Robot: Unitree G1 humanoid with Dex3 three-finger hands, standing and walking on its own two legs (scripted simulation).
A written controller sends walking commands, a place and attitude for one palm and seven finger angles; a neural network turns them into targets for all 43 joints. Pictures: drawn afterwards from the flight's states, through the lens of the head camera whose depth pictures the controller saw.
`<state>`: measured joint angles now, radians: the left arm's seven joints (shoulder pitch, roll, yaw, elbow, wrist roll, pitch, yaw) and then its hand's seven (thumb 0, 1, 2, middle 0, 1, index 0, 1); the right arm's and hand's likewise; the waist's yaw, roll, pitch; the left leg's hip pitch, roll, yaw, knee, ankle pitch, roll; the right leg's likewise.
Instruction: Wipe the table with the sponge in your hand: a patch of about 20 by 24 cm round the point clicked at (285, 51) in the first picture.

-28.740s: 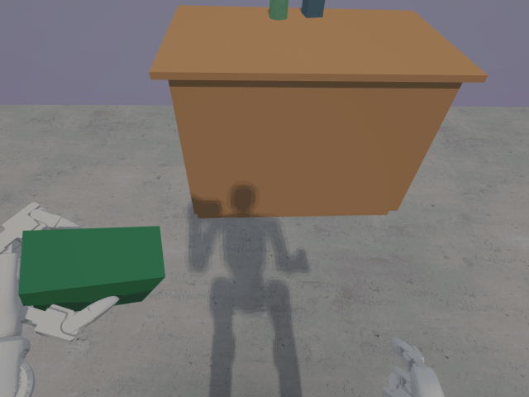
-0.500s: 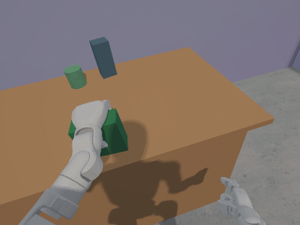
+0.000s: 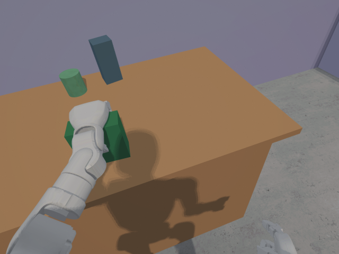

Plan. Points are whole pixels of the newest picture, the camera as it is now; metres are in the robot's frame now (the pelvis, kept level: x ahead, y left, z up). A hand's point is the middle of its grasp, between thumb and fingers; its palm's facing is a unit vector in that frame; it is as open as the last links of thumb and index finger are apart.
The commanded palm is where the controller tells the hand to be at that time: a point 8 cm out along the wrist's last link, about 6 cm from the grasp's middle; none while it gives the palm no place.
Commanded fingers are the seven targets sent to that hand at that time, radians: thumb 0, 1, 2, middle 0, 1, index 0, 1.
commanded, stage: wipe forward along the third lane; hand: left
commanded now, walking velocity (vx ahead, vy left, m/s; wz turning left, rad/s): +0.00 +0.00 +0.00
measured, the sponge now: (103, 145) +0.37 +0.22 +0.07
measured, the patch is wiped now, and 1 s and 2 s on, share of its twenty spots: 0.95 1.00 1.00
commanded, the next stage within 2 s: wipe back along the third lane in 0.90 s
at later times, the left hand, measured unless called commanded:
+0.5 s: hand (98, 116) +0.43 +0.24 +0.12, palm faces -0.04 -0.02 -1.00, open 10.0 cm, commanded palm +0.41 +0.24 +0.15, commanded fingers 0.00 0.10 1.30 -1.20 -1.60 -1.20 -1.60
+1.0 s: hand (97, 107) +0.47 +0.25 +0.12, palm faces -0.06 -0.02 -1.00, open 10.0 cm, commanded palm +0.45 +0.26 +0.15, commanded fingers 0.00 0.10 1.30 -1.20 -1.60 -1.20 -1.60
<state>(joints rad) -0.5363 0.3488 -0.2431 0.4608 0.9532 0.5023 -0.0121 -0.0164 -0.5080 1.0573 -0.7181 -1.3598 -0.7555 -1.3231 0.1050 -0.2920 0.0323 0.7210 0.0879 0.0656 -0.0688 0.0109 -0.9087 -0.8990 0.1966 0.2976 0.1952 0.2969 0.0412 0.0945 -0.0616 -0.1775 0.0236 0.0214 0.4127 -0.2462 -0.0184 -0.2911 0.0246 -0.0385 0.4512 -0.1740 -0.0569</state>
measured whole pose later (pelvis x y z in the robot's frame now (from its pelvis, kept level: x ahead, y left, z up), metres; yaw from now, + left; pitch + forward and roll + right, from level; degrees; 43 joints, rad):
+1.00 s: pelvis +0.02 +0.03 +0.00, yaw +0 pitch +8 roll +0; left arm -0.90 0.40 -0.16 0.95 1.00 0.37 0.04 0.00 -0.51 1.06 -0.72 -1.36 -0.76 -1.33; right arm 0.20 -0.27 0.02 0.74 0.07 0.08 -0.06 0.01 -0.91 -0.90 0.20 0.30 0.20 0.30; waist -0.03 0.06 -0.10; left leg -0.32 0.01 0.03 0.45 -0.27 0.01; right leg -0.41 0.01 -0.03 0.44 -0.17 -0.02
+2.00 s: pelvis +0.04 +0.04 +0.00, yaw +1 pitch +2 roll +0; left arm -0.49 0.27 -0.38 0.30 1.00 0.66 0.01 0.00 -0.48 1.06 -0.67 -1.41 -0.71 -1.38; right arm 0.02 -0.26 0.06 0.66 0.09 0.17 0.02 0.01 -0.91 -0.90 0.20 0.30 0.20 0.30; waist 0.08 0.09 -0.10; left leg -0.16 -0.01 0.02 0.46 -0.33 0.02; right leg -0.26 -0.01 -0.04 0.47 -0.24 -0.01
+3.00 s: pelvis +0.01 +0.01 +0.00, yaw -1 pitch -3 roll +1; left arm -0.13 0.34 -0.27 -0.13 0.91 0.61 0.00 -0.01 -0.48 1.06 -0.67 -1.41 -0.71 -1.37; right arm 0.01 -0.27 0.05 0.62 0.09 0.16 0.01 0.01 -0.91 -0.90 0.20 0.30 0.20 0.30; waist 0.08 0.11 -0.06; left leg -0.11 0.03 0.04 0.46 -0.30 -0.02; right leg -0.24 0.03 -0.02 0.51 -0.22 -0.05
